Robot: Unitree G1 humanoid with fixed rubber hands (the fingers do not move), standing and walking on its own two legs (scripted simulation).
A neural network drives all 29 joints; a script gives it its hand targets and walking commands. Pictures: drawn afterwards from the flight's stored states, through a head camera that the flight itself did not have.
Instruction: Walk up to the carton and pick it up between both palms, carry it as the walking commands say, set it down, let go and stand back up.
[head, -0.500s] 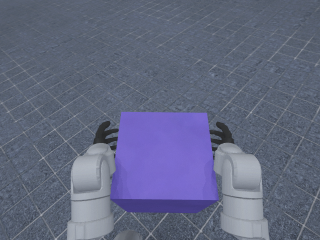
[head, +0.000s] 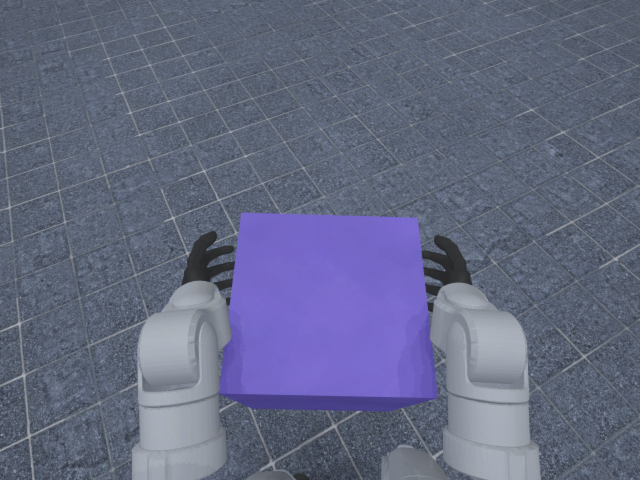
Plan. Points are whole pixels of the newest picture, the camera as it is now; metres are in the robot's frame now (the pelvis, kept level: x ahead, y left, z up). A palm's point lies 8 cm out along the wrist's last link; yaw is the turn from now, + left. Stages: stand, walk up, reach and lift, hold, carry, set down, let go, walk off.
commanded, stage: carry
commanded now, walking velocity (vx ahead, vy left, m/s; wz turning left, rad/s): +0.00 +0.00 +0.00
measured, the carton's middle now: (324, 325) +0.31 +0.02 -0.03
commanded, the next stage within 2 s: none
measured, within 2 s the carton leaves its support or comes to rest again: neither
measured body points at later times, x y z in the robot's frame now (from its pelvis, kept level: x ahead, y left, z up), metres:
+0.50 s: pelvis -0.02 -0.03 +0.00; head -0.04 -0.04 +0.45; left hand +0.28 +0.13 +0.09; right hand +0.28 -0.16 +0.09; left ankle +0.03 +0.11 -0.73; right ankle +0.00 -0.12 -0.73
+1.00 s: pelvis -0.08 -0.02 -0.01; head -0.09 -0.03 +0.44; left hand +0.22 +0.13 +0.08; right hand +0.22 -0.16 +0.06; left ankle +0.03 +0.11 -0.73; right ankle +0.00 -0.12 -0.73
